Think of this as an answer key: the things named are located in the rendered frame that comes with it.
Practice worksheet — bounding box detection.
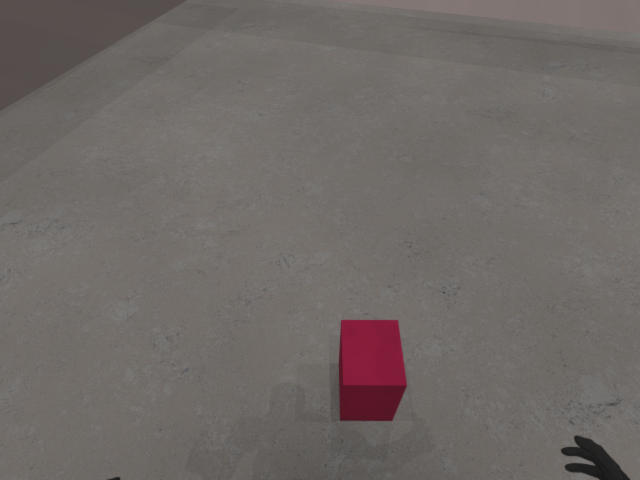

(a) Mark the robot right hand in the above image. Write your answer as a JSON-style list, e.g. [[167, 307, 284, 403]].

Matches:
[[561, 435, 630, 480]]

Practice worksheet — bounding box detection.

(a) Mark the carton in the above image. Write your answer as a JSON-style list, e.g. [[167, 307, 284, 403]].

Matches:
[[339, 320, 407, 421]]

